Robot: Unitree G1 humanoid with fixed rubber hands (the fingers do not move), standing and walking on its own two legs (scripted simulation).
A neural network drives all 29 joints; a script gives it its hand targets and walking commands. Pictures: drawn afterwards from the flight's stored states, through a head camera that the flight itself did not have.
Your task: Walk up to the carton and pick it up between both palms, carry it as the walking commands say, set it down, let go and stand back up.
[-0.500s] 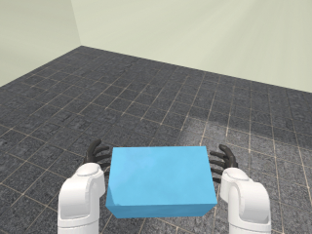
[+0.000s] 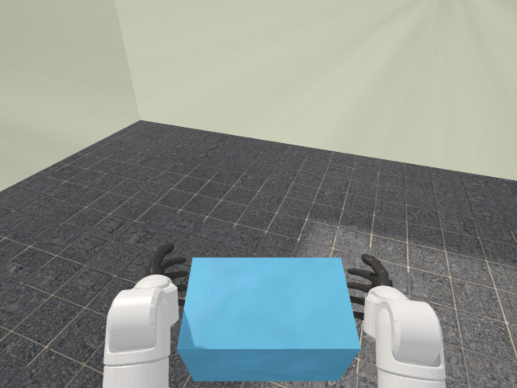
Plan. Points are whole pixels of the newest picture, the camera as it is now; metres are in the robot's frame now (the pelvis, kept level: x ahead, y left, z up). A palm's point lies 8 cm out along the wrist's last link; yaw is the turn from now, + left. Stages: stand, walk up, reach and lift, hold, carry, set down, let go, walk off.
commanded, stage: carry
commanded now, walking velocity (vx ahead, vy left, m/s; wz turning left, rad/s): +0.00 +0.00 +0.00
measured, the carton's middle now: (266, 320) +0.27 +0.00 +0.02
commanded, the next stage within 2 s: none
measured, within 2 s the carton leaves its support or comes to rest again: neither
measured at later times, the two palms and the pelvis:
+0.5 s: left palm (120, 351) +0.17 +0.17 +0.12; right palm (381, 351) +0.17 -0.14 +0.11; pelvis -0.08 +0.01 +0.01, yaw +0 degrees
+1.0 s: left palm out of the picture +0.11 +0.18 +0.11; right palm out of the picture +0.12 -0.14 +0.09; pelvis -0.15 +0.01 +0.00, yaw +1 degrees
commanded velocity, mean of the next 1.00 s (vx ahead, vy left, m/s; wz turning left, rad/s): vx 0.00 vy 0.00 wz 0.00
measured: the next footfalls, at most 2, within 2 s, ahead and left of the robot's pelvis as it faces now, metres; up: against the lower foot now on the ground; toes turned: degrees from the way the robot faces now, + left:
left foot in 0.28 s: +0.09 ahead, +0.10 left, +0.00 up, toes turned +2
right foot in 0.48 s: -0.06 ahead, -0.10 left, +0.00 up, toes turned +0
